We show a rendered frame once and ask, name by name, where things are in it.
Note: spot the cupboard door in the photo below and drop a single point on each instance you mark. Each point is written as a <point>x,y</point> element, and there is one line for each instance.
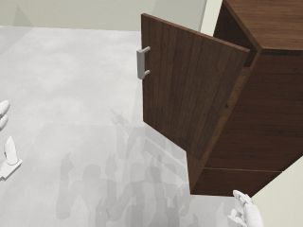
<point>192,76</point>

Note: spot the robot right hand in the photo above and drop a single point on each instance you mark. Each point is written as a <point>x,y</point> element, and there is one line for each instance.
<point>250,216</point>

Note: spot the robot left hand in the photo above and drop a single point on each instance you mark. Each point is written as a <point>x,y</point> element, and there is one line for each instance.
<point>11,163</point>

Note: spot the handle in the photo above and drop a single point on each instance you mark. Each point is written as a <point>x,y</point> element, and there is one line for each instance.
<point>140,59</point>

